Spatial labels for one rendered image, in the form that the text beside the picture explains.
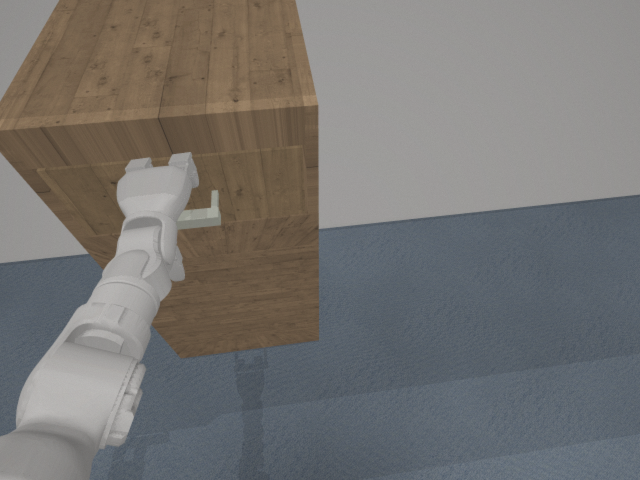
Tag robot left forearm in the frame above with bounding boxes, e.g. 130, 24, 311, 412
16, 211, 178, 428

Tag handle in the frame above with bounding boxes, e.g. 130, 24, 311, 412
176, 190, 221, 230

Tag left robot hand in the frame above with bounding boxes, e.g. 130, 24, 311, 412
117, 152, 199, 281

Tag cabinet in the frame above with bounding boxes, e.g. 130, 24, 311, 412
0, 0, 319, 358

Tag drawer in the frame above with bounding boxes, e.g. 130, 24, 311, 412
36, 145, 306, 236

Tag robot left upper arm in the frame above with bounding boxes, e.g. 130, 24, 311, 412
0, 341, 146, 480

